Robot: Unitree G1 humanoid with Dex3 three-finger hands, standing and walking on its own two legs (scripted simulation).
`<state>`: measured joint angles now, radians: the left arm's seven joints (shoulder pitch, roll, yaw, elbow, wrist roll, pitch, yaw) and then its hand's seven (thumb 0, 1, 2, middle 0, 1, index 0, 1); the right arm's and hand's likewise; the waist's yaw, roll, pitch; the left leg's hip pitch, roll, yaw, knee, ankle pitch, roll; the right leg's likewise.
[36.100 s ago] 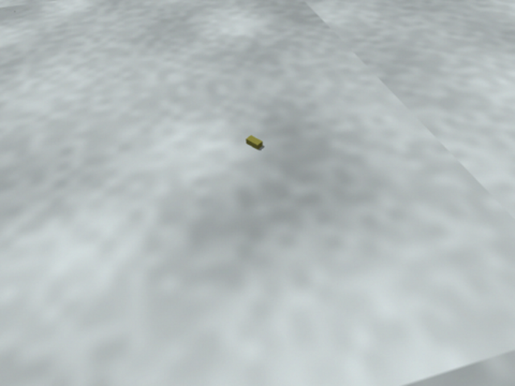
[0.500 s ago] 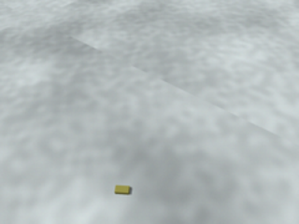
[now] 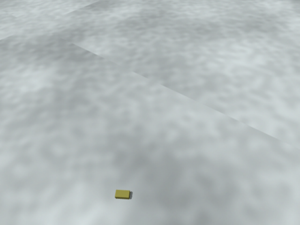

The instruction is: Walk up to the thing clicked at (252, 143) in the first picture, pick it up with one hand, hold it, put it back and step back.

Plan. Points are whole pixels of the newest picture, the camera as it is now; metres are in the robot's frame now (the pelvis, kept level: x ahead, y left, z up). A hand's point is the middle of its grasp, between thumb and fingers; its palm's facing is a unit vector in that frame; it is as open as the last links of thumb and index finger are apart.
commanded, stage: stand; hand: left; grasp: from above
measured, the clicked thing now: (122, 194) +0.43 +0.24 -0.76
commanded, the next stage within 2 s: step back in 1.48 s
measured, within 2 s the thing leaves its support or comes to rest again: neither
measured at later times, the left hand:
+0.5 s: hand out of the picture +0.08 +0.24 -0.16, palm faces +0.02 -0.94 -0.34, open 7.3 cm
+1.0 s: hand out of the picture +0.09 +0.24 -0.15, palm faces +0.01 -0.94 -0.34, open 7.3 cm
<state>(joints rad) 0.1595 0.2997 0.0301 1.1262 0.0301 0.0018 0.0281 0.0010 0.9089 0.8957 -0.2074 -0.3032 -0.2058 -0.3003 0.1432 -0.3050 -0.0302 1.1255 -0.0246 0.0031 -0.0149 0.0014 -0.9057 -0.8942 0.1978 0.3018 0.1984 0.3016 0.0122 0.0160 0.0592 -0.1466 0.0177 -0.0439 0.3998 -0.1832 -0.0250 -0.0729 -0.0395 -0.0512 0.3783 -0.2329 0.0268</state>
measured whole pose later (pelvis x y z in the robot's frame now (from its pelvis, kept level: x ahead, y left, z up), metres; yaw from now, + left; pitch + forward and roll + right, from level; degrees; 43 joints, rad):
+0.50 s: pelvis +0.02 -0.01 +0.00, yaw +0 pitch -3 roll +0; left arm 0.11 0.30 0.03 1.15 0.02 0.00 0.02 0.00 0.91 0.90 -0.21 -0.30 -0.21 -0.30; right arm 0.11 -0.32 -0.01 1.14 -0.02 0.00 -0.02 0.00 -0.91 -0.89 0.20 0.30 0.20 0.30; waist 0.01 0.02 0.06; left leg -0.13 0.03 -0.04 0.36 -0.19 -0.04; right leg -0.06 -0.03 -0.05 0.34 -0.24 0.02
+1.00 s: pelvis +0.02 -0.01 +0.00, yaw +0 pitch -3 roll +0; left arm 0.11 0.31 0.03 1.14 0.02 0.00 0.01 0.00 0.91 0.90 -0.21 -0.30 -0.21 -0.30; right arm 0.09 -0.33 0.00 1.14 -0.02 -0.01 -0.01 0.00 -0.91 -0.89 0.20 0.30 0.20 0.30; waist 0.01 0.02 0.05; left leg -0.12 0.03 -0.04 0.34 -0.18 -0.04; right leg -0.05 -0.03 -0.05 0.33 -0.23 0.01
